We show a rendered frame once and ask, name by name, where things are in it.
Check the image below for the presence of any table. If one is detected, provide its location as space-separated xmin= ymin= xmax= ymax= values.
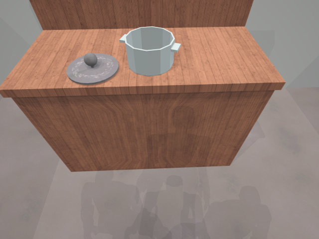
xmin=0 ymin=0 xmax=286 ymax=172

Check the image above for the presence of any lid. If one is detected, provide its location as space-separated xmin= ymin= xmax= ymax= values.
xmin=66 ymin=53 xmax=119 ymax=85

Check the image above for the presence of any knob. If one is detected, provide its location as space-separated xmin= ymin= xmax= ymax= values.
xmin=84 ymin=53 xmax=97 ymax=66

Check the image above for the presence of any pot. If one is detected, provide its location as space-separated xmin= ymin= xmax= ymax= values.
xmin=119 ymin=26 xmax=181 ymax=76

